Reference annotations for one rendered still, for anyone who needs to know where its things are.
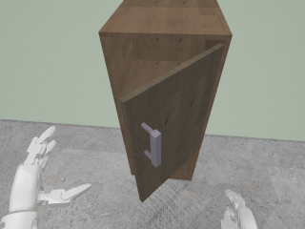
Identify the robot left hand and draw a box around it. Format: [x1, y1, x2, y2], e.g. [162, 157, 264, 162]
[9, 126, 92, 213]

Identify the robot right hand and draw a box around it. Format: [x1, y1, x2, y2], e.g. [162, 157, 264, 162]
[221, 189, 258, 229]

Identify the cupboard door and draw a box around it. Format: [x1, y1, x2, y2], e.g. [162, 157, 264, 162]
[119, 43, 225, 202]

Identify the left robot forearm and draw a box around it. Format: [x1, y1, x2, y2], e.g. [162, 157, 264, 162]
[0, 210, 40, 229]

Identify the handle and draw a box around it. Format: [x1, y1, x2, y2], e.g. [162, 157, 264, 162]
[141, 122, 162, 168]

